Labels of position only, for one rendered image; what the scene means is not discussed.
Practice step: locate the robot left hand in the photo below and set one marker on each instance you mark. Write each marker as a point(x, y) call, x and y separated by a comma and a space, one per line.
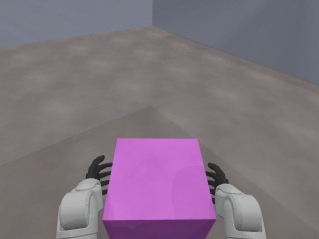
point(95, 168)

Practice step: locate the carton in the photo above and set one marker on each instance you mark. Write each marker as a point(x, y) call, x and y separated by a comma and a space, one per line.
point(158, 189)

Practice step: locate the right robot forearm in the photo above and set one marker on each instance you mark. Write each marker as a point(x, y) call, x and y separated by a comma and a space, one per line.
point(241, 213)

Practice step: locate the robot right hand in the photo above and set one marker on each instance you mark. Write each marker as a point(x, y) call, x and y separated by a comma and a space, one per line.
point(219, 178)

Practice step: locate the left robot forearm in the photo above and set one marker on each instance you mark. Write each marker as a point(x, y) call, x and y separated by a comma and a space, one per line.
point(78, 211)

